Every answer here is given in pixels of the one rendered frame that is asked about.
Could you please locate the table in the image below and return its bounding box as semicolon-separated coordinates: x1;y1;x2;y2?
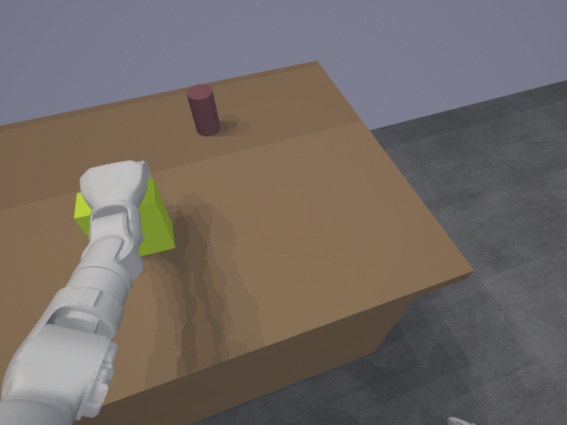
0;60;474;425

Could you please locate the sponge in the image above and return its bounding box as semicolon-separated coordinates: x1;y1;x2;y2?
74;178;175;256

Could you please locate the left robot forearm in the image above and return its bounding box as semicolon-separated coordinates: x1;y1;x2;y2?
1;200;144;401

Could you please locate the robot left hand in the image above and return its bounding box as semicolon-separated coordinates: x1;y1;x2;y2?
80;160;151;242

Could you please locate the robot left upper arm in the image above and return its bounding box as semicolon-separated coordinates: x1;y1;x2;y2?
0;323;119;425

